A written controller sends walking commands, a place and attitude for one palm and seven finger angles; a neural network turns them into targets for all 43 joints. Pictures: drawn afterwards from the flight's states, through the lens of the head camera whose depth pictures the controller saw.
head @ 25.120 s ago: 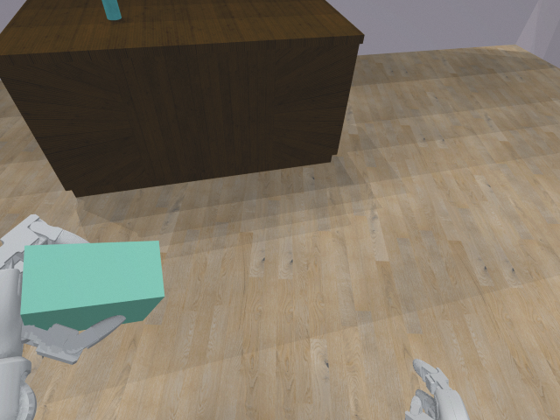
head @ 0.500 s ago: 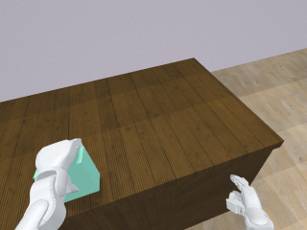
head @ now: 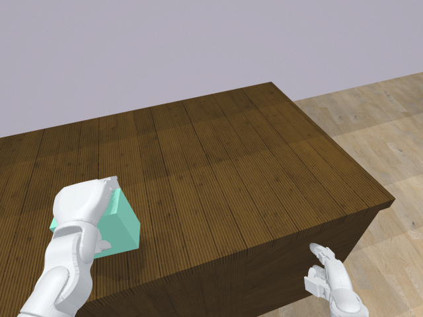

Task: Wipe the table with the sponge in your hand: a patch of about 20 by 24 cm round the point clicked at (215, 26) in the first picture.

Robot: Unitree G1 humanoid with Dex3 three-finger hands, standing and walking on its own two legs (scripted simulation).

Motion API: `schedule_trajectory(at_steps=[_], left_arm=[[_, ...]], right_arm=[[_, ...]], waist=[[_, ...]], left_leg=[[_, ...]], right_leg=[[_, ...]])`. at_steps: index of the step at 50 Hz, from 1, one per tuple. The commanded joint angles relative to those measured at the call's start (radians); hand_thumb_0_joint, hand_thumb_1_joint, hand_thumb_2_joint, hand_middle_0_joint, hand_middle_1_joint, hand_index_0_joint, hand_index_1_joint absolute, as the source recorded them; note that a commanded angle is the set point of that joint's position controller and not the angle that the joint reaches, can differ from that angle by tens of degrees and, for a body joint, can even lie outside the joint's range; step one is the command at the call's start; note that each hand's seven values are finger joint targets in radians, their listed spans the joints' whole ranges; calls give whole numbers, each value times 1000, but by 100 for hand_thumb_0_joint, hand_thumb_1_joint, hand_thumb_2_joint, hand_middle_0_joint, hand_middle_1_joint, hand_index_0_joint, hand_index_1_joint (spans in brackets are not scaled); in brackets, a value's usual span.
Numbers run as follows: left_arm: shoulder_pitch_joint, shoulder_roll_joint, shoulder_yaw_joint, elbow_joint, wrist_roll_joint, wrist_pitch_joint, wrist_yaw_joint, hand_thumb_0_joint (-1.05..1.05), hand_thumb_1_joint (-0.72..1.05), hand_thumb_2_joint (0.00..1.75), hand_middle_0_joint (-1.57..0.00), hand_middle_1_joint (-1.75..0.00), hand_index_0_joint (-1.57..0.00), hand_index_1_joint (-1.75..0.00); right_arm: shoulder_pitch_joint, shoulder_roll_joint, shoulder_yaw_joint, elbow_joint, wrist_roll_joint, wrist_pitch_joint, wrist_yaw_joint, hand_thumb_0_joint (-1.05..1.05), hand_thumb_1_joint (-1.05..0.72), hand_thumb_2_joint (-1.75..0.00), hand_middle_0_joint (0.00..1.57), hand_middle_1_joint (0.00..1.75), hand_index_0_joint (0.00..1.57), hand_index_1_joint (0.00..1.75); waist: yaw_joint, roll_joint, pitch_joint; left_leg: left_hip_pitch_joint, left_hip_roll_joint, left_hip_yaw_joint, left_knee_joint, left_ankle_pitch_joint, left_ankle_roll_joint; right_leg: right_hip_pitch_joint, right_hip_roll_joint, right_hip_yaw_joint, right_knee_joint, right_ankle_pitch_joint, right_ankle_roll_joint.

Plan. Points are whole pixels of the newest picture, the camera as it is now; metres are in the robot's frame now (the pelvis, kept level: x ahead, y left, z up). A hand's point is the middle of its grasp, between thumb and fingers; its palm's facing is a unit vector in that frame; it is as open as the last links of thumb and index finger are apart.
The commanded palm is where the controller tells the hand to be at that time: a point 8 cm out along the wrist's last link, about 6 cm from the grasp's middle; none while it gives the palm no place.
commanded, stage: lower the sponge onto the table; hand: left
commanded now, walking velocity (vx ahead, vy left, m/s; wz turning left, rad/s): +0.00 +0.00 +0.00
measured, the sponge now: (104, 231) +0.24 +0.27 +0.03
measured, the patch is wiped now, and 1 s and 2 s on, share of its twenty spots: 0.00 0.00 0.20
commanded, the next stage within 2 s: wipe forward along the first lane in 1.68 s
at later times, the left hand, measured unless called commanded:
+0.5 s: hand (87, 204) +0.25 +0.29 +0.10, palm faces +0.12 -0.06 -0.99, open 10.3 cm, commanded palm +0.21 +0.28 +0.15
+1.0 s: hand (82, 216) +0.24 +0.31 +0.07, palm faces +0.06 -0.10 -0.99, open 10.3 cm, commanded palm +0.21 +0.29 +0.13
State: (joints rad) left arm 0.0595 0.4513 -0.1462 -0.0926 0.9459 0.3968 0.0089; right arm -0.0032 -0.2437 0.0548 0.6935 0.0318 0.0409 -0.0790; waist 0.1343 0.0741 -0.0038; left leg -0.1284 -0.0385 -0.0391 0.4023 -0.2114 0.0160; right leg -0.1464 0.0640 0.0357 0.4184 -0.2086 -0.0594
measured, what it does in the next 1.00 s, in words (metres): stands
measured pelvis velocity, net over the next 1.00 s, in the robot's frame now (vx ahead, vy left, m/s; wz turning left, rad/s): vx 0.00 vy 0.00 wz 0.00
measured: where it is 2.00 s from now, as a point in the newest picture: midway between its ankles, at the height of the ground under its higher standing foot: outside the picture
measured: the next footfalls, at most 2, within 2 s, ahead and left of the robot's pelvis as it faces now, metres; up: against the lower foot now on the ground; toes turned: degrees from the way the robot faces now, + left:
none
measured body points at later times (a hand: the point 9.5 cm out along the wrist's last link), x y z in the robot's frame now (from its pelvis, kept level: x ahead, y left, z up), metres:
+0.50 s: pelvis +0.00 +0.00 +0.00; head -0.02 -0.03 +0.45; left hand +0.24 +0.29 +0.15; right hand +0.26 -0.18 -0.07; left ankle +0.01 +0.11 -0.74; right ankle +0.01 -0.09 -0.74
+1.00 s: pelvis +0.00 +0.00 +0.00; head -0.02 -0.03 +0.45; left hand +0.24 +0.31 +0.13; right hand +0.25 -0.20 -0.08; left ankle +0.01 +0.11 -0.74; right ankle +0.01 -0.09 -0.74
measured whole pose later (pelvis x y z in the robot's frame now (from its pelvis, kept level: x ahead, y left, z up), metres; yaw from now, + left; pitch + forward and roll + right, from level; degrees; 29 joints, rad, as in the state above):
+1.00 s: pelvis +0.00 +0.00 +0.00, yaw +0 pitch -2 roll +0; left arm 0.05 0.43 -0.08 0.01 0.92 0.50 0.09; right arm 0.00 -0.24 0.04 0.71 0.05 0.06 -0.06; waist 0.12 0.08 -0.02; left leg -0.15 -0.04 -0.04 0.40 -0.21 0.02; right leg -0.16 0.07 0.04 0.40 -0.20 -0.05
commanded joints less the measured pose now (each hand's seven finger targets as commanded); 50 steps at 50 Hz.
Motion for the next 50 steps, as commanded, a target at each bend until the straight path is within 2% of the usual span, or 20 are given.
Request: schedule_trajectory(at_steps=[1, 4, 5, 7, 10, 14, 17, 19, 20, 24, 25, 28, 33, 34, 37, 39, 40, 44, 45, 50], left_arm=[[-362, 254, 228, -199, 42, 23, 132, 0, 10, 130, -120, -160, -120, -160], [-299, 204, 184, -123, -18, 114, 95, 0, 10, 130, -120, -160, -120, -160], [-231, 127, 121, -111, -40, 142, 69, 0, 10, 130, -120, -160, -120, -160], [-197, 109, 82, -138, -61, 169, 18, 0, 10, 130, -120, -160, -120, -160], [-234, 107, 53, -187, -40, 156, -31, 0, 10, 130, -120, -160, -120, -160], [-375, 280, 171, -332, 36, 67, 0, 0, 10, 130, -120, -160, -120, -160], [-356, 264, 197, -258, 84, 12, 61, 0, 10, 130, -120, -160, -120, -160], [-354, 350, 292, -243, 81, 8, 106, 0, 10, 130, -120, -160, -120, -160], [-323, 239, 217, -215, 60, 20, 114, 0, 10, 130, -120, -160, -120, -160], [-271, 229, 213, -97, -6, 113, 108, 0, 10, 130, -120, -160, -120, -160], [-230, 147, 140, -80, -19, 145, 84, 0, 10, 130, -120, -160, -120, -160], [-212, 124, 81, -99, -29, 182, 22, 0, 10, 130, -120, -160, -120, -160], [-272, 185, 107, -202, 15, 81, -18, 0, 10, 130, -120, -160, -120, -160], [-330, 248, 158, -254, 25, 41, -1, 0, 10, 130, -120, -160, -120, -160], [-276, 224, 180, -235, 53, -46, 57, 0, 10, 130, -120, -160, -120, -160], [-321, 325, 280, -222, 67, -62, 110, 0, 10, 130, -120, -160, -120, -160], [-285, 236, 225, -197, 65, -52, 128, 0, 10, 130, -120, -160, -120, -160], [-255, 239, 238, -99, 25, 32, 160, 0, 10, 130, -120, -160, -120, -160], [-224, 149, 163, -73, 3, 61, 148, 0, 10, 130, -120, -160, -120, -160], [-178, 114, 93, -73, -15, 123, 62, 0, 10, 130, -120, -160, -120, -160]], right_arm=[[-251, -94, -39, -156, 10, -71, 6, 0, -90, -90, 20, 30, 20, 30], [-285, -110, -38, -152, 30, -58, 17, 0, -90, -90, 20, 30, 20, 30], [-277, -108, -44, -164, 32, -53, 21, 0, -90, -90, 20, 30, 20, 30], [-288, -112, -37, -180, 38, -44, 23, 0, -90, -90, 20, 30, 20, 30], [-278, -113, -30, -197, 35, -40, 19, 0, -90, -90, 20, 30, 20, 30], [-268, -112, -28, -197, 13, -47, 7, 0, -90, -90, 20, 30, 20, 30], [-236, -93, -29, -179, -1, -58, 0, 0, -90, -90, 20, 30, 20, 30], [-239, -108, -34, -163, 1, -59, 0, 0, -90, -90, 20, 30, 20, 30], [-239, -88, -34, -174, 5, -60, 5, 0, -90, -90, 20, 30, 20, 30], [-273, -115, -38, -150, 28, -43, 19, 0, -90, -90, 20, 30, 20, 30], [-281, -110, -36, -166, 30, -38, 22, 0, -90, -90, 20, 30, 20, 30], [-280, -117, -35, -177, 38, -27, 25, 0, -90, -90, 20, 30, 20, 30], [-244, -111, -32, -196, 19, -35, 12, 0, -90, -90, 20, 30, 20, 30], [-240, -115, -33, -188, 12, -44, 4, 0, -90, -90, 20, 30, 20, 30], [-205, -95, -41, -181, -4, -66, -4, 0, -90, -90, 20, 30, 20, 30], [-202, -112, -46, -159, -4, -69, -9, 0, -90, -90, 20, 30, 20, 30], [-200, -94, -47, -169, -3, -70, -8, 0, -90, -90, 20, 30, 20, 30], [-237, -116, -49, -148, 17, -58, 6, 0, -90, -90, 20, 30, 20, 30], [-238, -108, -51, -160, 22, -55, 10, 0, -90, -90, 20, 30, 20, 30], [-253, -119, -47, -178, 30, -38, 16, 0, -90, -90, 20, 30, 20, 30]], waist=[[8, 62, -201], [1, 2, -142], [-7, -17, -153], [-13, -60, -170], [-31, -75, -189], [-11, 13, -247], [10, 33, -250], [28, 41, -236], [18, 23, -232], [5, -25, -155], [1, -27, -159], [-24, -47, -177], [-30, -55, -233], [-30, -16, -241], [-3, -6, -253], [6, 32, -232], [8, 34, -239], [8, 8, -173], [-3, 5, -172], [-21, -35, -207]], left_leg=[[50, -10, -87, -45, 202, 4], [22, -9, -78, -56, 178, 4], [6, -5, -70, -51, 178, 11], [6, -6, -76, -47, 194, 15], [5, -3, -77, -37, 176, 29], [39, 3, -98, -45, 169, 28], [46, -3, -100, -43, 210, 17], [45, -5, -102, -52, 193, 15], [33, -9, -87, -51, 206, 14], [8, -10, -72, -53, 166, 5], [-2, -11, -65, -49, 171, 10], [-10, -11, -67, -37, 186, 17], [19, -13, -77, -10, 191, 35], [38, -5, -84, -15, 174, 35], [57, -10, -88, -6, 221, 27], [50, -8, -90, -18, 188, 20], [37, -12, -81, -19, 200, 21], [16, -14, -75, -39, 169, 6], [0, -12, -63, -38, 164, 11], [-7, -15, -64, -26, 174, 23]], right_leg=[[51, -29, 136, -89, 118, -53], [36, -36, 135, -100, 121, -43], [55, -40, 101, -89, 140, -31], [66, -48, 94, -82, 187, -20], [54, -42, 78, -69, 168, -21], [72, -30, 117, -54, 112, -36], [83, -28, 105, -64, 118, -46], [87, -21, 151, -75, 111, -59], [97, -26, 114, -71, 131, -50], [48, -32, 145, -97, 115, -42], [58, -37, 111, -89, 136, -33], [66, -46, 105, -72, 194, -20], [63, -44, 107, -60, 192, -20], [49, -32, 127, -64, 153, -31], [55, -32, 116, -65, 179, -38], [43, -25, 159, -76, 143, -53], [61, -28, 123, -70, 149, -48], [32, -29, 150, -92, 116, -48], [41, -33, 110, -87, 122, -37], [64, -41, 96, -69, 176, -25]])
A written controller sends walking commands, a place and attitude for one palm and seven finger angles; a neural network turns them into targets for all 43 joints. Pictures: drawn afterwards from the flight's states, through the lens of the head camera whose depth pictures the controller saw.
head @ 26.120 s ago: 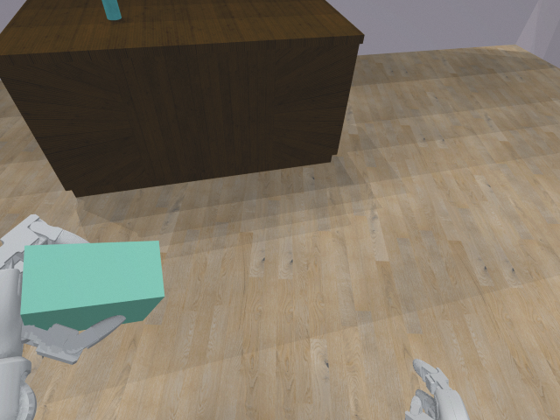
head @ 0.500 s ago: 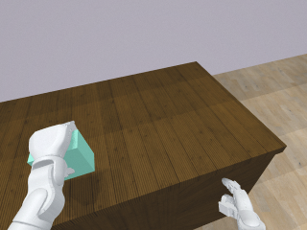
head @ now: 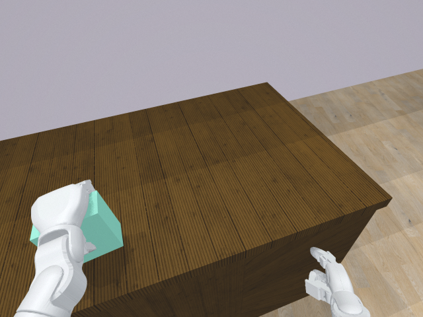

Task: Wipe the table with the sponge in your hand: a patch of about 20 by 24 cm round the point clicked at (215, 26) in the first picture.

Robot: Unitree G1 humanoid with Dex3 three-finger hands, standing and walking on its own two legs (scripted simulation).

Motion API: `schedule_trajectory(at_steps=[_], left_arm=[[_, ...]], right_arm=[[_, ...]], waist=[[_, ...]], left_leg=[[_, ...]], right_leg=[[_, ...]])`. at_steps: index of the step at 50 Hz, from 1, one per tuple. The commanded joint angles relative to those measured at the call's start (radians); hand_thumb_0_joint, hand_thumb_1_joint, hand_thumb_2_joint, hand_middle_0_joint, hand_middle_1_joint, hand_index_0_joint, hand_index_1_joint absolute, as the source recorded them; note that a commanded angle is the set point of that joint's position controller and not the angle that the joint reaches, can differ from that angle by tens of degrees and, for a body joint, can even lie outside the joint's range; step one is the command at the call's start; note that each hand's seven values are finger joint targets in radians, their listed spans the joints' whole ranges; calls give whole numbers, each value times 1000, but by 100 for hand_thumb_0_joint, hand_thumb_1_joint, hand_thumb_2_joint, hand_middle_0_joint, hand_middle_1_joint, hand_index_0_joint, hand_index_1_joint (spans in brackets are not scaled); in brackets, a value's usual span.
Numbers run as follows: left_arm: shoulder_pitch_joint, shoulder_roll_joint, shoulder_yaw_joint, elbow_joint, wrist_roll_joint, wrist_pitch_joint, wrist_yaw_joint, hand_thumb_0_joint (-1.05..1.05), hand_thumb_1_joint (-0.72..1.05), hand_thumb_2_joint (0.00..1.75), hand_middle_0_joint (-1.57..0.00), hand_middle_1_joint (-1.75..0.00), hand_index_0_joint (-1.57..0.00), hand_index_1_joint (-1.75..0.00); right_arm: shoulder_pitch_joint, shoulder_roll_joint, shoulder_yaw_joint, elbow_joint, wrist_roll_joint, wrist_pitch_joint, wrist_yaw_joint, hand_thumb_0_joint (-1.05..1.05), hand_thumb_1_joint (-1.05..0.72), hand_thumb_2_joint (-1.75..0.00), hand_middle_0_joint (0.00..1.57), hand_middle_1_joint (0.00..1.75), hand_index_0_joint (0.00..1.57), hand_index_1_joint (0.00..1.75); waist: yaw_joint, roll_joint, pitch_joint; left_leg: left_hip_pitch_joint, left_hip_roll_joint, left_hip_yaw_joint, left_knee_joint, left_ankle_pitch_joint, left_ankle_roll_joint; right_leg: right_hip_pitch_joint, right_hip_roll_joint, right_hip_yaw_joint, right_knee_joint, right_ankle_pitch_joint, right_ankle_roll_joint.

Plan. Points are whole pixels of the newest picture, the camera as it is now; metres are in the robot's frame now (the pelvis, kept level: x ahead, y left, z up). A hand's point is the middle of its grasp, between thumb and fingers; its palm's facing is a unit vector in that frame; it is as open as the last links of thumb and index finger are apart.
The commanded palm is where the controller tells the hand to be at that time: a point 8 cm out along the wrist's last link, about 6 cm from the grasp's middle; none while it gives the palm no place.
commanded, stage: lower the sponge onto the table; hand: left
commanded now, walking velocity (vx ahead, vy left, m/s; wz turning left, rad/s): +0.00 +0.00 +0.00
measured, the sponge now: (86, 235) +0.23 +0.30 +0.02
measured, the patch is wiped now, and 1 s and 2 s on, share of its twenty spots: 0.00 0.20 0.25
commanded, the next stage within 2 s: wipe forward along the first lane in 0.68 s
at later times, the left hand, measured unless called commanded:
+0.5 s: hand (92, 228) +0.24 +0.29 +0.05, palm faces +0.00 -0.11 -0.99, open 10.3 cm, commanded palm +0.21 +0.28 +0.10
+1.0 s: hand (92, 222) +0.26 +0.30 +0.04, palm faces -0.03 -0.07 -1.00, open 10.3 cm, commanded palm +0.23 +0.30 +0.08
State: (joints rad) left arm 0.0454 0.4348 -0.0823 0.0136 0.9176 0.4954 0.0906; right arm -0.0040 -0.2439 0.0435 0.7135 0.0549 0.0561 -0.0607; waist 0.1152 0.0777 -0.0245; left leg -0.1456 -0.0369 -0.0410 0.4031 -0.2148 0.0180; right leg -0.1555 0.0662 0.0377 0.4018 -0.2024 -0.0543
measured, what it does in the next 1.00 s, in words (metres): stands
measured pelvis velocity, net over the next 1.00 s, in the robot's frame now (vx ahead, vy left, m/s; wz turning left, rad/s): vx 0.00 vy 0.00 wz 0.01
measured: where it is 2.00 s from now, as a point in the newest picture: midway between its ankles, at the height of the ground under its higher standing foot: outside the picture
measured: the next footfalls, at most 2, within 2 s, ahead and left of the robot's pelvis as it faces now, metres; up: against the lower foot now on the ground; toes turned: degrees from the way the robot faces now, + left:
none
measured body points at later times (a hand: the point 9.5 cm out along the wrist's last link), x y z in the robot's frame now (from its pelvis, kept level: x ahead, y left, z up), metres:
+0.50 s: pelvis +0.00 +0.00 +0.00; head -0.01 -0.03 +0.45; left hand +0.24 +0.29 +0.10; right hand +0.25 -0.20 -0.08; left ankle +0.00 +0.11 -0.74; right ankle +0.01 -0.09 -0.74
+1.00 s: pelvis +0.00 +0.00 +0.00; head -0.01 -0.03 +0.44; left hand +0.25 +0.29 +0.10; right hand +0.24 -0.21 -0.09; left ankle +0.00 +0.11 -0.74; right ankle +0.01 -0.09 -0.74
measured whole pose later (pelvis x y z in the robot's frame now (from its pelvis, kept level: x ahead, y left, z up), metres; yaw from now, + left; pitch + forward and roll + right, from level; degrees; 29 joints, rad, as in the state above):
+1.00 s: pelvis +0.00 +0.00 +0.00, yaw +1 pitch +1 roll +0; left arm -0.06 0.40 -0.12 0.20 0.97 0.44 0.11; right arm 0.02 -0.25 0.04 0.71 0.06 0.07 -0.08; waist 0.11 0.07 -0.05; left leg -0.24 -0.04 -0.05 0.47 -0.24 0.02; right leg -0.25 0.06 0.02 0.47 -0.23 -0.06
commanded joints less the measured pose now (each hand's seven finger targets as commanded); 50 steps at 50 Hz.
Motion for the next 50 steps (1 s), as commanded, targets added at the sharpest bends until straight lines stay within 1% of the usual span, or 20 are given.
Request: schedule_trajectory(at_steps=[1, 5, 9, 10, 12, 14, 15, 18, 20, 24, 25, 32, 34, 37, 39, 42, 44, 47, 49, 50], left_arm=[[-157, 135, 28, -194, 19, 15, -32, 0, 10, 130, -120, -160, -120, -160], [-237, 178, 52, -255, 57, -72, -33, 0, 10, 130, -120, -160, -120, -160], [-297, 225, 113, -253, 80, -150, 34, 0, 10, 130, -120, -160, -120, -160], [-250, 166, 81, -204, 75, -144, 43, 0, 10, 130, -120, -160, -120, -160], [-259, 150, 74, -153, 69, -130, 57, 0, 10, 130, -120, -160, -120, -160], [-242, 190, 112, -158, 63, -103, 71, 0, 10, 130, -120, -160, -120, -160], [-211, 130, 64, -146, 60, -82, 70, 0, 10, 130, -120, -160, -120, -160], [-208, 162, 77, -126, 65, -46, 62, 0, 10, 130, -120, -160, -120, -160], [-203, 137, 52, -153, 57, -40, 54, 0, 10, 130, -120, -160, -120, -160], [-161, 181, 97, -140, 55, -48, 46, 0, 10, 130, -120, -160, -120, -160], [-136, 126, 54, -128, 51, -44, 40, 0, 10, 130, -120, -160, -120, -160], [-81, 94, 35, -136, 46, -58, 47, 0, 10, 130, -120, -160, -120, -160], [-115, 150, 81, -126, 39, -57, 56, 0, 10, 130, -120, -160, -120, -160], [-111, 106, 44, -84, 39, -46, 54, 0, 10, 130, -120, -160, -120, -160], [-153, 162, 84, -71, 48, -44, 62, 0, 10, 130, -120, -160, -120, -160], [-221, 111, 24, -4, 64, -36, 52, 0, 10, 130, -120, -160, -120, -160], [-276, 185, 81, 45, 64, -43, 55, 0, 10, 130, -120, -160, -120, -160], [-320, 139, 32, 129, 71, -51, 38, 0, 10, 130, -120, -160, -120, -160], [-315, 205, 92, 176, 63, -68, 37, 0, 10, 130, -120, -160, -120, -160], [-323, 168, 58, 206, 63, -71, 29, 0, 10, 130, -120, -160, -120, -160]], right_arm=[[-249, -116, -34, -200, 8, -54, 0, 0, -90, -90, 20, 30, 20, 30], [-214, -111, -35, -206, -11, -67, -13, 0, -90, -90, 20, 30, 20, 30], [-194, -106, -44, -186, -18, -85, -24, 0, -90, -90, 20, 30, 20, 30], [-188, -98, -44, -191, -17, -88, -26, 0, -90, -90, 20, 30, 20, 30], [-201, -106, -46, -173, -10, -82, -20, 0, -90, -90, 20, 30, 20, 30], [-211, -116, -47, -174, -6, -77, -15, 0, -90, -90, 20, 30, 20, 30], [-210, -107, -47, -184, -5, -75, -11, 0, -90, -90, 20, 30, 20, 30], [-221, -116, -47, -175, -2, -63, -5, 0, -90, -90, 20, 30, 20, 30], [-215, -112, -46, -192, -4, -62, -7, 0, -90, -90, 20, 30, 20, 30], [-213, -121, -45, -183, -4, -59, -4, 0, -90, -90, 20, 30, 20, 30], [-207, -112, -43, -195, -3, -57, -4, 0, -90, -90, 20, 30, 20, 30], [-202, -112, -50, -201, -2, -59, 7, 0, -90, -90, 20, 30, 20, 30], [-202, -123, -50, -189, -1, -53, 1, 0, -90, -90, 20, 30, 20, 30], [-201, -117, -49, -195, 4, -49, -3, 0, -90, -90, 20, 30, 20, 30], [-198, -127, -48, -181, 4, -46, -7, 0, -90, -90, 20, 30, 20, 30], [-191, -119, -43, -179, 8, -44, -14, 0, -90, -90, 20, 30, 20, 30], [-174, -132, -46, -160, 8, -42, -24, 0, -90, -90, 20, 30, 20, 30], [-163, -125, -42, -161, 14, -42, -32, 0, -90, -90, 20, 30, 20, 30], [-142, -140, -46, -148, 13, -41, -36, 0, -90, -90, 20, 30, 20, 30], [-134, -132, -43, -158, 16, -40, -39, 0, -90, -90, 20, 30, 20, 30]], waist=[[-6, -61, -177], [-4, -35, -209], [7, 2, -191], [11, -16, -187], [2, -53, -160], [17, -23, -166], [15, -4, -187], [12, -27, -201], [4, -22, -221], [8, -55, -200], [7, -57, -204], [8, -69, -186], [5, -80, -156], [0, -87, -148], [3, -72, -149], [-15, -79, -138], [-20, -99, -125], [-29, -117, -138], [-23, -116, -161], [-27, -123, -180]], left_leg=[[9, -16, -71, -25, 183, 21], [27, -12, -79, -14, 167, 33], [47, -6, -83, -22, 140, 24], [35, -12, -79, -22, 145, 24], [22, -10, -76, -27, 144, 11], [19, -12, -73, -33, 144, 10], [11, -12, -67, -33, 155, 12], [6, -17, -66, -23, 187, 8], [0, -17, -60, -19, 182, 17], [-7, -16, -67, -10, 191, 15], [-12, -18, -62, -7, 190, 20], [-14, -13, -67, 6, 195, 16], [-27, -12, -70, 3, 162, 17], [-41, -14, -65, 2, 142, 17], [-40, -14, -64, 2, 122, 16], [-56, -17, -60, 3, 107, 16], [-68, -17, -58, 5, 69, 20], [-84, -24, -51, 12, 59, 20], [-98, -26, -50, 20, 49, 21], [-109, -29, -43, 25, 56, 24]], right_leg=[[64, -42, 99, -49, 171, -29], [46, -32, 86, -44, 128, -34], [6, -21, 122, -54, 78, -48], [17, -23, 94, -56, 82, -45], [-5, -27, 105, -65, 91, -40], [7, -27, 126, -60, 89, -48], [29, -29, 91, -51, 101, -44], [47, -33, 102, -42, 161, -39], [65, -33, 91, -35, 167, -37], [54, -31, 116, -27, 201, -38], [59, -33, 91, -25, 199, -34], [27, -32, 99, -16, 211, -35], [9, -29, 121, -22, 177, -37], [1, -32, 102, -26, 152, -30], [-11, -28, 119, -27, 122, -36], [-35, -27, 93, -28, 98, -31], [-49, -24, 114, -38, 57, -33], [-55, -27, 96, -34, 57, -25], [-40, -26, 118, -27, 61, -27], [-23, -31, 95, -20, 78, -21]])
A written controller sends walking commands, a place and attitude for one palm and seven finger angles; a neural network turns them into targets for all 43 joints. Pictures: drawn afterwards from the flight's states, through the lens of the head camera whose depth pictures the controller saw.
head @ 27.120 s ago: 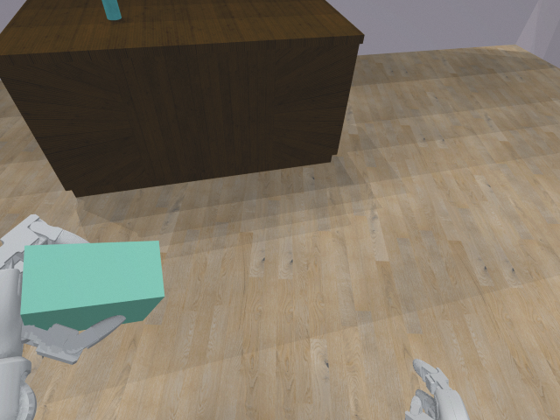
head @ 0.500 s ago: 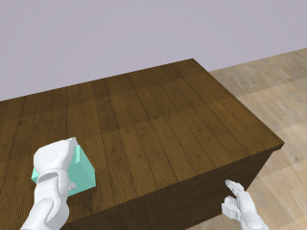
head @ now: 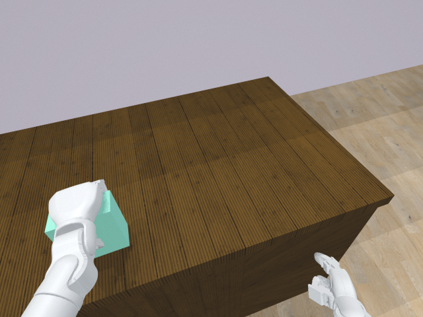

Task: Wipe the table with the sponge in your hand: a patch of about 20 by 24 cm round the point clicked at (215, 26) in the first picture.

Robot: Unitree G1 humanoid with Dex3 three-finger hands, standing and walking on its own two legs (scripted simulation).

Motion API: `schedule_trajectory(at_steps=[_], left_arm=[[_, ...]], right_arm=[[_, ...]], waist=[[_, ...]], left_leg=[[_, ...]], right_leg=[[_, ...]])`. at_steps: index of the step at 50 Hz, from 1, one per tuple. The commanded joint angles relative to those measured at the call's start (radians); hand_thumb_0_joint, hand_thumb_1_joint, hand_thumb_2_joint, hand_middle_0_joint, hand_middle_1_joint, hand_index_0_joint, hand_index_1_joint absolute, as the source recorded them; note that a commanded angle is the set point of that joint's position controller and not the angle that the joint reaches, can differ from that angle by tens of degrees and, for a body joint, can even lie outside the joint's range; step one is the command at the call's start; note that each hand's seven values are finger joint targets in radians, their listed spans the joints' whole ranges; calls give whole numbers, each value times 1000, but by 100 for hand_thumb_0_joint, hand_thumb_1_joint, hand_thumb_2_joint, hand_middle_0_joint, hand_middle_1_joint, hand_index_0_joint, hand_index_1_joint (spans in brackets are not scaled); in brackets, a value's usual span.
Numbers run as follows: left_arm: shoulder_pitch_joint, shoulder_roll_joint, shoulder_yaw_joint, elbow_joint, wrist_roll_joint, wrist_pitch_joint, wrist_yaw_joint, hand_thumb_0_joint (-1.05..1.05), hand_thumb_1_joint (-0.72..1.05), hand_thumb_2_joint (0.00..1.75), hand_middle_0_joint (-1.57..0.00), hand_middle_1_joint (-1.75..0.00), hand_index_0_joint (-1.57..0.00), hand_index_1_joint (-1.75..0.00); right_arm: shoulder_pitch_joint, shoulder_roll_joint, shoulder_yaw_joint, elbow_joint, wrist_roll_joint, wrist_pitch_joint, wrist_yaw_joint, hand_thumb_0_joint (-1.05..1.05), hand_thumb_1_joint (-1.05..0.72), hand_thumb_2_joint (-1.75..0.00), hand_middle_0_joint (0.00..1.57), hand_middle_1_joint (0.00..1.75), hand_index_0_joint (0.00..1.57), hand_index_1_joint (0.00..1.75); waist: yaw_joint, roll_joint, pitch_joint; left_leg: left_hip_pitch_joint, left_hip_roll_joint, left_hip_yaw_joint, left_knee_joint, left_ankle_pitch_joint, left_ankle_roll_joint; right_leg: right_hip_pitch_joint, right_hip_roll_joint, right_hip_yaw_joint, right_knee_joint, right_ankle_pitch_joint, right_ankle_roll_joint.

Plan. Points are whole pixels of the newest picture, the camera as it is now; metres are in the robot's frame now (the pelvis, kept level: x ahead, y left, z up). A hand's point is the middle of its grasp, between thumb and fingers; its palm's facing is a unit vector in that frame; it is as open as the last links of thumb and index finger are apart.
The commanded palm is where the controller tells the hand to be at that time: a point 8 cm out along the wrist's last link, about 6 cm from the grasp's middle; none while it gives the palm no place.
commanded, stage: wipe forward along the first lane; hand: left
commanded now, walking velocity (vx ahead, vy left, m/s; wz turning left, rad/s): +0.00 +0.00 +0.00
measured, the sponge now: (95, 233) +0.25 +0.30 +0.00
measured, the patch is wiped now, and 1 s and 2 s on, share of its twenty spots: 0.20 0.25 0.35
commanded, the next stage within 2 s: slide across to the middle lane in 1.40 s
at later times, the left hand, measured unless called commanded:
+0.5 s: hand (90, 202) +0.30 +0.32 +0.04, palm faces -0.09 +0.00 -1.00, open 10.3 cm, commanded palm +0.28 +0.31 +0.07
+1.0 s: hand (88, 183) +0.35 +0.35 +0.04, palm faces -0.12 +0.02 -0.99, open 10.3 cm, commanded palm +0.34 +0.34 +0.07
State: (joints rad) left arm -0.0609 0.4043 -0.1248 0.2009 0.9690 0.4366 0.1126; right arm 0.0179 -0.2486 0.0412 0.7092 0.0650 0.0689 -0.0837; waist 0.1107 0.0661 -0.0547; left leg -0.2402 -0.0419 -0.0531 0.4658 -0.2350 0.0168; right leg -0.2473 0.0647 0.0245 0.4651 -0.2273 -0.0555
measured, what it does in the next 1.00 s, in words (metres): stands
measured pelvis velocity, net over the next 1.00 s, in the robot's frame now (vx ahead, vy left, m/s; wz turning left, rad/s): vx -0.02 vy -0.01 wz -0.01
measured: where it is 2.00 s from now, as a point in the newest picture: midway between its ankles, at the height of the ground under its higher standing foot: outside the picture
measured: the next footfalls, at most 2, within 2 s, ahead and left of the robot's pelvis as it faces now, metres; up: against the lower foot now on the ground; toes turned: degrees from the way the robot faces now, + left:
none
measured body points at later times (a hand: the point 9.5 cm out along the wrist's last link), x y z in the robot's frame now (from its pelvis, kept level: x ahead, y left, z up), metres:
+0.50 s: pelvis -0.02 -0.01 -0.01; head +0.00 -0.04 +0.44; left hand +0.30 +0.31 +0.10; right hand +0.16 -0.26 -0.12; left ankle +0.01 +0.11 -0.74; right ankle +0.01 -0.09 -0.74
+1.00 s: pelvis -0.02 -0.01 -0.01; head +0.02 -0.02 +0.43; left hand +0.35 +0.34 +0.10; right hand +0.10 -0.27 -0.14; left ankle +0.01 +0.11 -0.74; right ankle +0.01 -0.09 -0.74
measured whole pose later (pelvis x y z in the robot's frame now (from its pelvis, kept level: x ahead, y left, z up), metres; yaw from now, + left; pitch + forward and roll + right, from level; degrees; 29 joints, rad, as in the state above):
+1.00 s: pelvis -0.02 -0.01 -0.01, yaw +0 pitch +10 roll -1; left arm -0.53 0.58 0.03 0.87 1.00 0.15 0.16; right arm 0.22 -0.29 0.00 0.72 0.09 0.09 -0.09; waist 0.01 0.05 -0.11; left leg -0.53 -0.02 -0.06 0.61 -0.26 0.01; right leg -0.52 0.09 0.01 0.57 -0.23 -0.06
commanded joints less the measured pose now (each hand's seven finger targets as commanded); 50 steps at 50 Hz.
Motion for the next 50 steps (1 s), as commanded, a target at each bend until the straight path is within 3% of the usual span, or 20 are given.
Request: schedule_trajectory(at_steps=[1, 4, 5, 8, 9, 12, 14, 17, 19, 22, 24, 28, 29, 31, 34, 39, 43, 44, 47, 50], left_arm=[[-226, 191, 94, 23, 11, -23, 3, 0, 10, 130, -120, -160, -120, -160], [-205, 236, 144, 67, 7, -50, 1, 0, 10, 130, -120, -160, -120, -160], [-208, 202, 109, 79, 8, -57, -4, 0, 10, 130, -120, -160, -120, -160], [-222, 207, 120, 95, 8, -83, 1, 0, 10, 130, -120, -160, -120, -160], [-236, 261, 168, 103, 8, -93, 8, 0, 10, 130, -120, -160, -120, -160], [-281, 217, 125, 143, 9, -107, 14, 0, 10, 130, -120, -160, -120, -160], [-337, 280, 166, 185, 12, -113, 23, 0, 10, 130, -120, -160, -120, -160], [-371, 241, 124, 240, 23, -125, 27, 0, 10, 130, -120, -160, -120, -160], [-404, 300, 163, 291, 28, -132, 30, 0, 10, 130, -120, -160, -120, -160], [-431, 244, 108, 333, 27, -146, 27, 0, 10, 130, -120, -160, -120, -160], [-437, 285, 149, 339, 23, -158, 32, 0, 10, 130, -120, -160, -120, -160], [-535, 312, 140, 425, 24, -183, 35, 0, 10, 130, -120, -160, -120, -160], [-558, 373, 193, 428, 23, -197, 41, 0, 10, 130, -120, -160, -120, -160], [-573, 376, 183, 480, 33, -212, 42, 0, 10, 130, -120, -160, -120, -160], [-607, 408, 204, 495, 40, -238, 45, 0, 10, 130, -120, -160, -120, -160], [-634, 407, 197, 542, 45, -257, 48, 0, 10, 130, -120, -160, -120, -160], [-650, 407, 190, 605, 49, -266, 58, 0, 10, 130, -120, -160, -120, -160], [-664, 427, 217, 597, 42, -276, 61, 0, 10, 130, -120, -160, -120, -160], [-690, 395, 172, 622, 52, -282, 67, 0, 10, 130, -120, -160, -120, -160], [-711, 433, 198, 650, 53, -284, 73, 0, 10, 130, -120, -160, -120, -160]], right_arm=[[-153, -127, -42, -154, 7, -55, -15, 0, -90, -90, 20, 30, 20, 30], [-128, -139, -49, -146, 5, -59, -10, 0, -90, -90, 20, 30, 20, 30], [-120, -134, -46, -157, 6, -59, -10, 0, -90, -90, 20, 30, 20, 30], [-103, -137, -54, -158, 6, -63, -6, 0, -90, -90, 20, 30, 20, 30], [-95, -147, -58, -148, 5, -64, -9, 0, -90, -90, 20, 30, 20, 30], [-78, -143, -61, -156, 9, -61, -13, 0, -90, -90, 20, 30, 20, 30], [-62, -155, -65, -137, 11, -58, -18, 0, -90, -90, 20, 30, 20, 30], [-45, -150, -69, -139, 14, -56, -20, 0, -90, -90, 20, 30, 20, 30], [-27, -163, -71, -122, 16, -52, -21, 0, -90, -90, 20, 30, 20, 30], [-12, -158, -73, -134, 20, -50, -20, 0, -90, -90, 20, 30, 20, 30], [-5, -162, -77, -133, 20, -49, -21, 0, -90, -90, 20, 30, 20, 30], [26, -164, -72, -129, 21, -43, -25, 0, -90, -90, 20, 30, 20, 30], [32, -171, -75, -122, 21, -46, -26, 0, -90, -90, 20, 30, 20, 30], [55, -169, -74, -124, 20, -44, -28, 0, -90, -90, 20, 30, 20, 30], [68, -170, -78, -119, 21, -43, -25, 0, -90, -90, 20, 30, 20, 30], [94, -170, -79, -118, 22, -35, -18, 0, -90, -90, 20, 30, 20, 30], [122, -176, -82, -113, 22, -29, -14, 0, -90, -90, 20, 30, 20, 30], [122, -178, -84, -110, 25, -31, -14, 0, -90, -90, 20, 30, 20, 30], [139, -176, -86, -109, 25, -28, -10, 0, -90, -90, 20, 30, 20, 30], [158, -182, -89, -99, 24, -24, -10, 0, -90, -90, 20, 30, 20, 30]], waist=[[-29, -118, -141], [-20, -98, -156], [-28, -99, -164], [-32, -122, -160], [-29, -114, -156], [-45, -151, -133], [-49, -142, -111], [-57, -130, -121], [-59, -136, -131], [-71, -142, -152], [-62, -113, -187], [-97, -169, -136], [-92, -157, -146], [-95, -174, -156], [-88, -98, -207], [-95, -84, -234], [-115, -152, -217], [-106, -144, -233], [-123, -128, -226], [-122, -123, -249]], left_leg=[[-15, -24, -30, -31, 85, 23], [-34, -27, -33, -16, 95, 22], [-46, -28, -29, -11, 99, 25], [-63, -26, -29, -1, 91, 25], [-69, -27, -31, 1, 82, 25], [-105, -27, -26, 1, 35, 29], [-121, -28, -23, 4, -3, 30], [-139, -28, -15, 9, -22, 31], [-159, -28, -17, 16, -37, 30], [-179, -26, -12, 26, -44, 33], [-181, -25, -13, 32, -36, 33], [-243, -20, -7, 45, -104, 39], [-250, -20, -12, 48, -105, 40], [-272, -20, -8, 54, -115, 41], [-265, -17, -7, 63, -81, 39], [-272, -11, -3, 74, -56, 41], [-304, -7, 0, 83, -67, 44], [-299, -5, -4, 78, -53, 44], [-299, -2, 6, 85, -51, 44], [-296, -1, 5, 88, -35, 48]], right_leg=[[56, -29, 117, -80, 128, -20], [59, -29, 131, -64, 167, -24], [68, -32, 112, -59, 181, -20], [45, -34, 121, -54, 189, -16], [39, -29, 136, -54, 178, -21], [10, -33, 121, -62, 115, -11], [-17, -30, 140, -73, 56, -14], [-36, -35, 121, -71, 20, -10], [-43, -31, 134, -65, 2, -12], [-50, -36, 117, -58, 4, -6], [-40, -35, 122, -47, 17, -9], [-80, -43, 125, -64, -72, 8], [-75, -39, 135, -60, -79, 3], [-75, -43, 122, -55, -95, 9], [-63, -43, 131, -36, -35, 0], [-61, -46, 125, -25, 20, 1], [-75, -47, 116, -27, 20, 11], [-69, -44, 113, -19, 41, 7], [-88, -49, 101, -18, 53, 11], [-81, -45, 87, -13, 62, 10]])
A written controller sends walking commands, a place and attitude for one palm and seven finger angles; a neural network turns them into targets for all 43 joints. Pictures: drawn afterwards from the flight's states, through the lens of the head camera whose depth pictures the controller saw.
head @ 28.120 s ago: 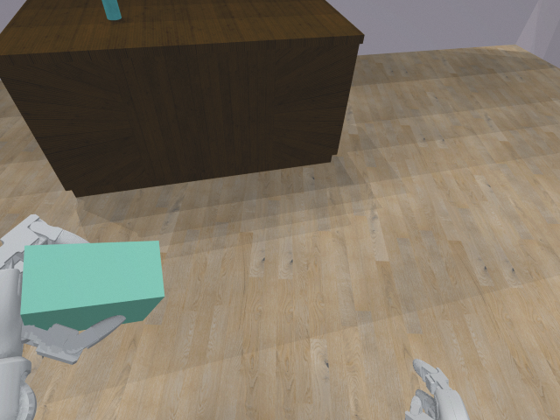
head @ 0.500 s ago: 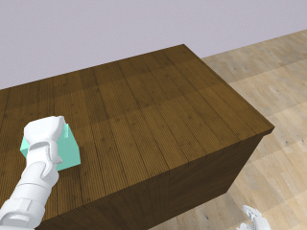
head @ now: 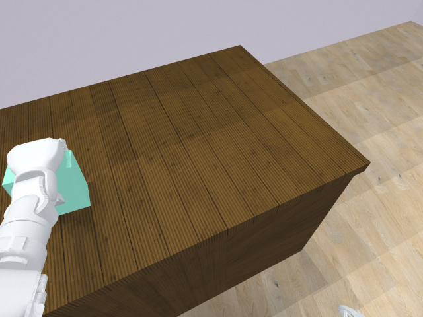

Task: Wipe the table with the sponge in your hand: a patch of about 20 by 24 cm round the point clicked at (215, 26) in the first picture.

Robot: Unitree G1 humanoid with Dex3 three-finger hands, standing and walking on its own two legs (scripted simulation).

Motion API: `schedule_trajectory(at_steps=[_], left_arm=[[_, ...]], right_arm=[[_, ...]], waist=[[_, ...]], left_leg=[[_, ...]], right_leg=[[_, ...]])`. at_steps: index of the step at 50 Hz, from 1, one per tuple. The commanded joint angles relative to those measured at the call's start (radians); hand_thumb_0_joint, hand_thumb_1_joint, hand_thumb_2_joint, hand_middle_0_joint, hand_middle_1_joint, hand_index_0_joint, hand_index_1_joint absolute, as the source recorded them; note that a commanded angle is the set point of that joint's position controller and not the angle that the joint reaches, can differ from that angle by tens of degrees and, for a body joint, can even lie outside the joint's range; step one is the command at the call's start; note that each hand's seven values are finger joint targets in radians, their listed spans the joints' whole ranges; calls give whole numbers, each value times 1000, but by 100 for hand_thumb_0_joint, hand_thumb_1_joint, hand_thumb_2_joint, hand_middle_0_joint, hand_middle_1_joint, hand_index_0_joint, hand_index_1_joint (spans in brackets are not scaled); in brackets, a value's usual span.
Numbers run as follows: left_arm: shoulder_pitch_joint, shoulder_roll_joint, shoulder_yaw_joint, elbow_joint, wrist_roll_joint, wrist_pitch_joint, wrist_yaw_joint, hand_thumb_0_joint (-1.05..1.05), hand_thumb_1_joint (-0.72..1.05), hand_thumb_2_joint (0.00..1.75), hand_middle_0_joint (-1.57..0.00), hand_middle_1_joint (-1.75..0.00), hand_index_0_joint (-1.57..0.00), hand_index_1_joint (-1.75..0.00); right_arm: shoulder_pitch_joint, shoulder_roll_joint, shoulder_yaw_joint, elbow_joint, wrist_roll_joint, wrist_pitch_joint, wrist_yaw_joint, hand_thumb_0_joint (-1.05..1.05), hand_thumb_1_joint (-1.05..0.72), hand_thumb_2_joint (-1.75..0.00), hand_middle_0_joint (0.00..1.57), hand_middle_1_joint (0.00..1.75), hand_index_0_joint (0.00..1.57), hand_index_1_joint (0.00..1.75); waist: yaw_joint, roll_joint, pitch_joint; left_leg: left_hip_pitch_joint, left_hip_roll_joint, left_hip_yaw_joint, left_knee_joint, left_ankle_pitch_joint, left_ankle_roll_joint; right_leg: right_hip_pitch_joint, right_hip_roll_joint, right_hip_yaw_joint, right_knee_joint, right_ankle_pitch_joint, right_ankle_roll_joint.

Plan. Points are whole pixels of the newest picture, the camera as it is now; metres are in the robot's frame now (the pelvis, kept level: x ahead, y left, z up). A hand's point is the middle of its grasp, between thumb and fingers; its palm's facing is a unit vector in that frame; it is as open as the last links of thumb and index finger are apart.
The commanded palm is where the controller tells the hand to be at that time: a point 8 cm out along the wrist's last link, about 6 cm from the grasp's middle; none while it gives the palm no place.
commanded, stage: wipe forward along the first lane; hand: left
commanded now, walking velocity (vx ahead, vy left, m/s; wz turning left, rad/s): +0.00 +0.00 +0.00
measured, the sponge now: (55, 192) +0.35 +0.36 +0.01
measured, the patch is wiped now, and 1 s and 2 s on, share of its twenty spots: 0.25 0.35 0.50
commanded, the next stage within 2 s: slide across to the middle lane in 0.40 s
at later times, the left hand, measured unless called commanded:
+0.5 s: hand (45, 157) +0.41 +0.39 +0.06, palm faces -0.14 +0.02 -0.99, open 10.3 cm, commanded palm +0.39 +0.37 +0.08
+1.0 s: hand (58, 151) +0.43 +0.37 +0.06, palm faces -0.09 +0.01 -1.00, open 10.3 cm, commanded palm +0.41 +0.32 +0.10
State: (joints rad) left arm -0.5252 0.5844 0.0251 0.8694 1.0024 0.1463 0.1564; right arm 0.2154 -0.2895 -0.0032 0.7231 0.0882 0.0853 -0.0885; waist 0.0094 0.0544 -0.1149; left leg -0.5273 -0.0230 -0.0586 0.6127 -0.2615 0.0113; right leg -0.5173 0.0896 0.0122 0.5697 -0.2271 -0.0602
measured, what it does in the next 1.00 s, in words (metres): shifts its weight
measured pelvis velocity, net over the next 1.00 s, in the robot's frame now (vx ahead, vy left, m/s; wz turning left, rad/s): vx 0.03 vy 0.04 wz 0.02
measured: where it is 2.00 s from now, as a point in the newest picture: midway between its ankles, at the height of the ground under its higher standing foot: outside the picture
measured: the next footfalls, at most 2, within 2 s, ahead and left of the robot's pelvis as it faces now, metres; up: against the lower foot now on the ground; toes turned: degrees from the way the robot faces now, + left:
none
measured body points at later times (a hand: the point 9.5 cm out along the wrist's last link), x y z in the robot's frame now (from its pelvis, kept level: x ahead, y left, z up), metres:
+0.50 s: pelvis +0.01 +0.03 +0.00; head +0.07 +0.03 +0.45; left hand +0.41 +0.38 +0.11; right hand +0.11 -0.24 -0.13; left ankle +0.02 +0.12 -0.73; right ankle +0.03 -0.08 -0.73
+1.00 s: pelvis +0.03 +0.04 +0.01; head +0.07 +0.05 +0.45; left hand +0.43 +0.36 +0.11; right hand +0.16 -0.20 -0.12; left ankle +0.02 +0.12 -0.73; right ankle +0.03 -0.08 -0.73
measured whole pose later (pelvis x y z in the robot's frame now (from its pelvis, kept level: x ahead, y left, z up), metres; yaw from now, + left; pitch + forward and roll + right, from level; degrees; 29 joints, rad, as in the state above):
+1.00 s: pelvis +0.03 +0.04 +0.01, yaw +1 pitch +11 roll -2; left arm -0.71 0.49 -0.13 0.96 1.00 0.25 0.20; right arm 0.18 -0.24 0.00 0.76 0.08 0.10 -0.05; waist 0.01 0.03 -0.12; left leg -0.48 -0.08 -0.06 0.57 -0.27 0.06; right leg -0.45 0.04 0.01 0.50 -0.24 -0.01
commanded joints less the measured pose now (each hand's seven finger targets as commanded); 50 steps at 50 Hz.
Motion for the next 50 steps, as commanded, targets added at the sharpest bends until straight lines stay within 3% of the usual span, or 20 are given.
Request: schedule_trajectory(at_steps=[1, 2, 4, 8, 9, 13, 14, 17, 19, 23, 24, 27, 30, 34, 35, 38, 42, 46, 49, 50], left_arm=[[-258, 235, 29, -17, 20, 9, 29, 0, 10, 130, -120, -160, -120, -160], [-291, 230, 13, -14, 27, 9, 28, 0, 10, 130, -120, -160, -120, -160], [-302, 248, 40, -7, 28, 5, 32, 0, 10, 130, -120, -160, -120, -160], [-306, 222, 9, 20, 34, 7, 31, 0, 10, 130, -120, -160, -120, -160], [-305, 269, 61, 18, 26, 0, 32, 0, 10, 130, -120, -160, -120, -160], [-363, 286, 38, 64, 45, 4, 31, 0, 10, 130, -120, -160, -120, -160], [-376, 308, 63, 55, 42, -1, 33, 0, 10, 130, -120, -160, -120, -160], [-363, 265, 19, 87, 64, 1, 31, 0, 10, 130, -120, -160, -120, -160], [-394, 287, 43, 74, 56, -4, 30, 0, 10, 130, -120, -160, -120, -160], [-439, 261, 4, 102, 68, -5, 31, 0, 10, 130, -120, -160, -120, -160], [-440, 298, 51, 100, 62, -14, 34, 0, 10, 130, -120, -160, -120, -160], [-423, 167, -46, 62, 51, -19, 35, 0, 10, 130, -120, -160, -120, -160], [-440, 176, -20, 11, 30, -25, 46, 0, 10, 130, -120, -160, -120, -160], [-461, 120, -27, -86, -22, -25, 65, 0, 10, 130, -120, -160, -120, -160], [-443, 83, -65, -77, -25, -15, 66, 0, 10, 130, -120, -160, -120, -160], [-457, 49, -100, -57, -20, 23, 65, 0, 10, 130, -120, -160, -120, -160], [-527, 16, -134, -48, -14, 60, 59, 0, 10, 130, -120, -160, -120, -160], [-562, -12, -153, -46, -7, 71, 47, 0, 10, 130, -120, -160, -120, -160], [-535, -29, -140, -58, -8, 69, 43, 0, 10, 130, -120, -160, -120, -160], [-525, -67, -179, -64, -8, 73, 40, 0, 10, 130, -120, -160, -120, -160]], right_arm=[[-40, -138, -41, -115, 4, -39, -3, 0, -90, -90, 20, 30, 20, 30], [-41, -139, -40, -112, 5, -39, -2, 0, -90, -90, 20, 30, 20, 30], [-38, -139, -43, -106, 4, -38, -1, 0, -90, -90, 20, 30, 20, 30], [-18, -141, -45, -108, 2, -31, 4, 0, -90, -90, 20, 30, 20, 30], [-18, -143, -47, -103, 1, -31, 3, 0, -90, -90, 20, 30, 20, 30], [-2, -151, -41, -102, 2, -23, 6, 0, -90, -90, 20, 30, 20, 30], [-6, -151, -43, -98, 3, -25, 6, 0, -90, -90, 20, 30, 20, 30], [16, -147, -44, -101, -1, -21, 13, 0, -90, -90, 20, 30, 20, 30], [15, -148, -45, -99, -1, -20, 13, 0, -90, -90, 20, 30, 20, 30], [39, -151, -47, -96, -5, -17, 15, 0, -90, -90, 20, 30, 20, 30], [44, -153, -50, -87, -7, -18, 15, 0, -90, -90, 20, 30, 20, 30], [45, -136, -55, -96, -8, -19, 24, 0, -90, -90, 20, 30, 20, 30], [49, -136, -64, -86, -11, -20, 24, 0, -90, -90, 20, 30, 20, 30], [6, -122, -65, -83, -5, -27, 28, 0, -90, -90, 20, 30, 20, 30], [9, -122, -67, -79, -6, -27, 30, 0, -90, -90, 20, 30, 20, 30], [-15, -119, -58, -68, -2, -22, 33, 0, -90, -90, 20, 30, 20, 30], [-33, -116, -52, -55, -3, -23, 31, 0, -90, -90, 20, 30, 20, 30], [-36, -111, -50, -52, -10, -21, 28, 0, -90, -90, 20, 30, 20, 30], [-51, -108, -51, -57, -15, -16, 29, 0, -90, -90, 20, 30, 20, 30], [-44, -106, -51, -62, -19, -14, 31, 0, -90, -90, 20, 30, 20, 30]], waist=[[-25, -96, -181], [-35, -86, -173], [-25, -71, -193], [-39, -109, -220], [-24, -90, -236], [-48, -108, -186], [-38, -64, -195], [-42, -52, -208], [-38, -28, -233], [-63, -57, -224], [-47, -48, -254], [-56, -26, -265], [-51, -30, -312], [-40, -5, -319], [-49, -3, -297], [-55, -19, -236], [-64, -4, -211], [-66, 0, -251], [-49, -10, -287], [-52, -10, -304]], left_leg=[[-4, -21, 11, -64, -12, 52], [2, -18, 9, -65, -15, 51], [13, -15, 4, -68, 5, 51], [21, -13, 11, -58, 38, 51], [25, -12, 7, -62, 53, 51], [3, -9, 3, -66, 20, 50], [19, -8, 2, -70, 37, 50], [47, -4, -2, -61, 62, 46], [64, 1, -7, -65, 84, 44], [63, 6, -10, -57, 73, 44], [75, 11, -19, -58, 105, 41], [128, 15, -16, -51, 140, 35], [181, 23, -27, -51, 204, 31], [242, 32, -44, -78, 249, 19], [251, 28, -38, -74, 240, 23], [242, 29, -48, -103, 197, 15], [267, 32, -61, -122, 183, 5], [305, 33, -65, -117, 224, -5], [326, 36, -65, -106, 309, -15], [334, 31, -59, -97, 319, -13]], right_leg=[[176, -70, 97, -122, 52, 14], [155, -69, 95, -123, 42, 13], [155, -66, 95, -117, 56, 7], [166, -66, 83, -111, 114, 14], [177, -65, 86, -108, 125, 8], [133, -62, 68, -113, 71, 13], [127, -61, 68, -111, 72, 6], [101, -56, 45, -100, 76, 3], [100, -53, 47, -97, 87, -2], [62, -49, 32, -94, 66, 3], [70, -48, 32, -85, 85, -4], [55, -44, 17, -84, 101, -1], [81, -41, 14, -84, 142, -4], [90, -41, 9, -95, 150, -8], [91, -39, 5, -104, 143, -4], [77, -42, 1, -116, 112, -4], [61, -45, -9, -120, 96, -8], [66, -46, -17, -113, 117, -12], [87, -44, -11, -109, 167, -18], [100, -43, -16, -108, 177, -14]])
